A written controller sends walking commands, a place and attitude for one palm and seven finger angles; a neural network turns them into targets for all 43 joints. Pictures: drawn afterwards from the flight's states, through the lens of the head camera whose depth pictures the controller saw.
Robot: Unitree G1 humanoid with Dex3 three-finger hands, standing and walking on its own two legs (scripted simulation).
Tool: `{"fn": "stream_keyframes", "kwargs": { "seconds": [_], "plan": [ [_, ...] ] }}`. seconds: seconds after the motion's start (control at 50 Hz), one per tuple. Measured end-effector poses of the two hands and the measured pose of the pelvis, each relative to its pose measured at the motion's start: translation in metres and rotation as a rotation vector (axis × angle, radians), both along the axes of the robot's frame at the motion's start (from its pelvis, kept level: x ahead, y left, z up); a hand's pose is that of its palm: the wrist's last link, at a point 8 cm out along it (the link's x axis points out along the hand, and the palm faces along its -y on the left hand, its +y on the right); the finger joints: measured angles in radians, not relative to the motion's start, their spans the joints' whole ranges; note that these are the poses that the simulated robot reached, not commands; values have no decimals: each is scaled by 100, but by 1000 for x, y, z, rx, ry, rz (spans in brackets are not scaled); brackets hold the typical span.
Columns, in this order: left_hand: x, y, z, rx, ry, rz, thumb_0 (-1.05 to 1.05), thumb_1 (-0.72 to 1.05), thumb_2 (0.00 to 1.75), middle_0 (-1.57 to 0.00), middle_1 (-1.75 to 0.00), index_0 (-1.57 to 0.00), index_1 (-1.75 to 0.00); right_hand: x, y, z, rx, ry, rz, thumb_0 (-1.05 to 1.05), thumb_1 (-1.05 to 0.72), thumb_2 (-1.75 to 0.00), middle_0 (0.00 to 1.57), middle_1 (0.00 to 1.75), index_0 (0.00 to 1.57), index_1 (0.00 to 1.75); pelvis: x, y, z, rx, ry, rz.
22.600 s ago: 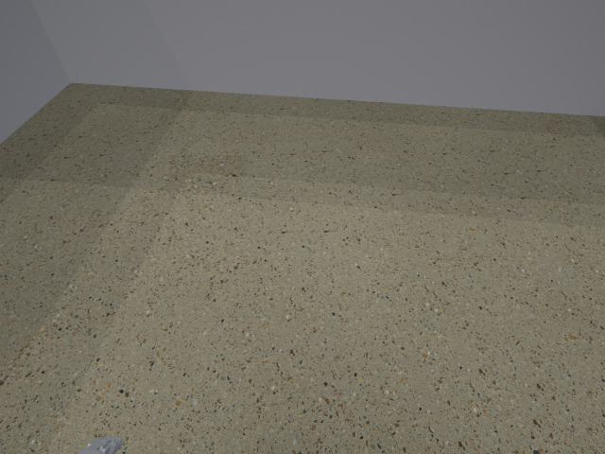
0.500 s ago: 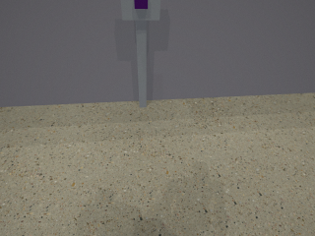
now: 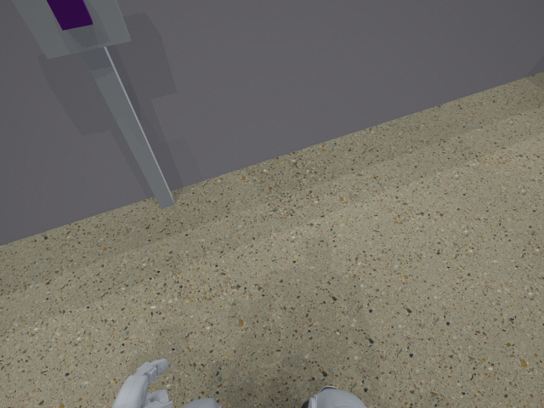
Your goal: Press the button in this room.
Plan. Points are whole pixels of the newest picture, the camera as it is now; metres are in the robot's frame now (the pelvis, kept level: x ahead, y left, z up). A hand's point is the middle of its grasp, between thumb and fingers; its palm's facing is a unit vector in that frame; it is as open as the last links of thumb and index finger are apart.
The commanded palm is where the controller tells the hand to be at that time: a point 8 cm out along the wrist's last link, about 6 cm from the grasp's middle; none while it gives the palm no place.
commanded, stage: walk to a spot facing it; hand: left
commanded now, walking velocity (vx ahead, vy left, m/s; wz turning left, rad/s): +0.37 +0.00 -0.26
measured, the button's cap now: (70, 9) +0.90 +0.49 +0.11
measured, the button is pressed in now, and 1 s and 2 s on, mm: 0 0 0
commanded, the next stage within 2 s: turn to face it in 0.46 s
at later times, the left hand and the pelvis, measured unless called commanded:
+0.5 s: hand (147, 338) +0.24 +0.24 -0.16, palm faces -0.12 -0.98 -0.18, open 7.4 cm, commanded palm none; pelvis +0.20 +0.04 +0.02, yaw -12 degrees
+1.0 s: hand (215, 248) +0.41 +0.13 -0.14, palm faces -0.16 -0.97 -0.18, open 7.4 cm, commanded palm none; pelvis +0.27 +0.00 +0.02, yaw -5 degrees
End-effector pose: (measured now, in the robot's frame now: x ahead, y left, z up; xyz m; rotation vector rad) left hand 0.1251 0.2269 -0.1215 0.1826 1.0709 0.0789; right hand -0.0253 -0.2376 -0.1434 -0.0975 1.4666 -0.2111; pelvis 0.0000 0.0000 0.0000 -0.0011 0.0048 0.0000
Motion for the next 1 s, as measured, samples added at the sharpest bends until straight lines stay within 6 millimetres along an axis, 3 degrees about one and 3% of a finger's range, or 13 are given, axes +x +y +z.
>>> {"fn": "stream_keyframes", "kwargs": {
  "seconds": [0.04,0.1,0.18,0.28,0.36,0.44,0.56,0.66,0.74,0.8,0.86,0.92,1.0],
  "plan": [
    [-11,-2,0,3,77,7,0,91,90,-20,-30,-20,-30,50,-10,8,-25,-103,23,1,-91,-89,20,30,20,29,14,-1,7,-2,0,-21],
    [-22,10,6,39,153,44,-1,93,90,-20,-30,-20,-30,124,-17,24,-51,-250,62,1,-91,-89,20,30,20,29,37,-2,15,-7,7,-43],
    [-30,28,10,63,242,70,-1,93,90,-20,-30,-20,-30,206,-15,44,-65,-388,109,0,-91,-89,20,30,19,29,70,3,21,-13,9,-62],
    [-25,46,4,49,324,106,0,92,90,-20,-30,-20,-30,284,6,58,-65,-471,164,0,-91,-89,20,30,19,29,116,18,20,-23,-2,-79],
    [1,61,-14,25,378,101,0,91,90,-20,-30,-20,-30,323,26,54,-86,-515,170,0,-91,-89,20,30,20,29,156,36,7,-28,-12,-120],
    [60,66,-13,16,364,24,1,91,90,-20,-29,-20,-30,310,36,50,-82,-461,87,0,-91,-89,20,30,20,30,183,43,12,-24,-23,-177],
    [178,51,2,19,222,-101,1,91,90,-19,-29,-19,-29,245,33,44,-101,-259,-111,-1,-93,-89,20,30,20,30,217,41,24,-17,-14,-243],
    [267,15,11,34,109,-214,1,91,90,-19,-29,-19,-29,190,26,38,-95,-84,-226,-1,-93,-89,20,30,20,30,239,28,24,-10,-8,-270],
    [319,-26,12,43,10,-282,1,91,90,-19,-29,-19,-29,158,25,23,-42,40,-288,0,-92,-89,20,30,20,29,257,5,14,14,-15,-251],
    [334,-53,15,31,-37,-293,0,91,90,-19,-29,-19,-29,152,26,13,10,111,-300,0,-92,-89,20,30,20,29,265,-7,10,1,-19,-220],
    [330,-65,20,7,-47,-266,0,91,90,-19,-29,-20,-30,167,26,11,44,120,-273,1,-91,-89,20,30,19,29,267,-11,14,12,-30,-181],
    [315,-63,19,-5,-28,-213,0,91,90,-20,-30,-20,-30,197,22,11,57,71,-226,1,-91,-89,20,30,19,29,267,-11,17,14,-38,-144],
    [287,-42,10,-8,22,-130,0,90,90,-20,-30,-20,-30,245,14,12,37,-35,-150,1,-91,-89,20,30,20,29,266,-5,16,3,-34,-94]
  ]
}}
